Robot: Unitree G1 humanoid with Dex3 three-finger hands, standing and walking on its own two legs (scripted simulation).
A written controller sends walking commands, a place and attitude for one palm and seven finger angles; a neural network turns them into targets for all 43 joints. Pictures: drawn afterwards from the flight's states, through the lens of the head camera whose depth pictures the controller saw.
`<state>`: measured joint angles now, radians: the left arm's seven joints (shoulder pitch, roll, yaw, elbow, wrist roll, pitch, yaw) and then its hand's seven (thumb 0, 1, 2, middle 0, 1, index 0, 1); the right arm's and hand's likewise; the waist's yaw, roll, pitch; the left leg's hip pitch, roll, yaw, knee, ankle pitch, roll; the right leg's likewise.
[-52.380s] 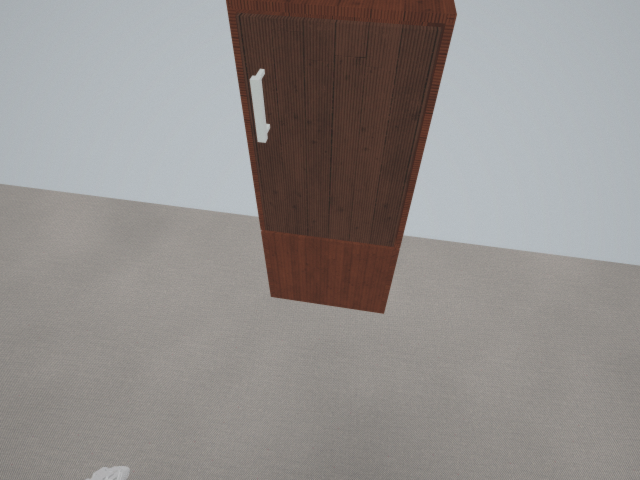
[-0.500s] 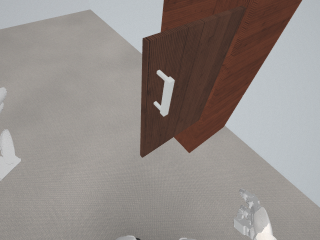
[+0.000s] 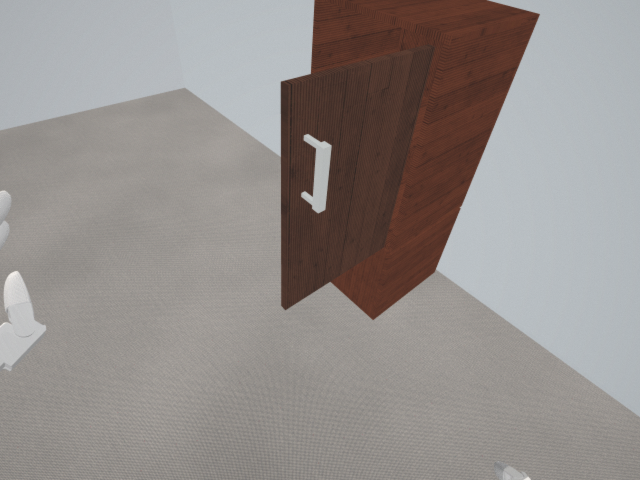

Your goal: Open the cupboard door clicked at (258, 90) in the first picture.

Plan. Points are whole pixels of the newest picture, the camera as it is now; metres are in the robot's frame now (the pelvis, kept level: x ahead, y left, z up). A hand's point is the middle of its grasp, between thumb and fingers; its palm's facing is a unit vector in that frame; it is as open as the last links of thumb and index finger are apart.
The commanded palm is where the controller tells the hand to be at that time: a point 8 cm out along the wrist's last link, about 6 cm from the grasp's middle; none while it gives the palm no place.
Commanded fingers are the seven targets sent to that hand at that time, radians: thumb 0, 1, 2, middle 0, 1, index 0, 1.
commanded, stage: stop stepping back and stand still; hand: left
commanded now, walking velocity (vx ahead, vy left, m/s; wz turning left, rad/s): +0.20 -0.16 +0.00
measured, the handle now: (314, 174) +0.63 +0.05 +0.06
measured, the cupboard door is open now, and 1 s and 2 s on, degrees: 90 90 90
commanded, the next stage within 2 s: let the arm hang, fingers relaxed in 0.40 s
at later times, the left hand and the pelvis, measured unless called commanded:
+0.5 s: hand (39, 374) +0.15 +0.24 +0.18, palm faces +0.45 -0.77 -0.45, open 7.4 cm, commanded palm none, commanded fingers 0.00 0.90 0.90 -0.20 -0.30 -0.20 -0.30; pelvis -0.04 -0.01 +0.02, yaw +0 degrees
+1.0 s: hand out of the picture -0.10 +0.22 -0.15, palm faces +0.08 -0.97 -0.23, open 7.2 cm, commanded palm none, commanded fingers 0.00 0.90 0.90 -0.20 -0.30 -0.20 -0.30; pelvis -0.06 +0.02 +0.02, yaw +3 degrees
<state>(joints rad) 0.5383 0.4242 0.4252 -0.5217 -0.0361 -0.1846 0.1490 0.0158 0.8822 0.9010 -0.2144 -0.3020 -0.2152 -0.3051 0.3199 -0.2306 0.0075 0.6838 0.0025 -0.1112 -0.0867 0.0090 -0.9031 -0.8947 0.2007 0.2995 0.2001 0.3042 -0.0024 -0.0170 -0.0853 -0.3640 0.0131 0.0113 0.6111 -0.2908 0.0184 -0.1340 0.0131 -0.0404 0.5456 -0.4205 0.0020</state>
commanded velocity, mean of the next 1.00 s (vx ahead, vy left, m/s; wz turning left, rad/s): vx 0.06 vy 0.01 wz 0.00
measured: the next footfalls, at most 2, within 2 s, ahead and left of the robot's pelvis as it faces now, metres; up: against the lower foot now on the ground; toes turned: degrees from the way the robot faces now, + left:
left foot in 0.52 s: +0.01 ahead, +0.14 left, +0.00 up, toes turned +4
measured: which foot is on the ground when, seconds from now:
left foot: down 0.00-0.22, up 0.24-0.50, down 0.52-1.00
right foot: down 0.00-1.00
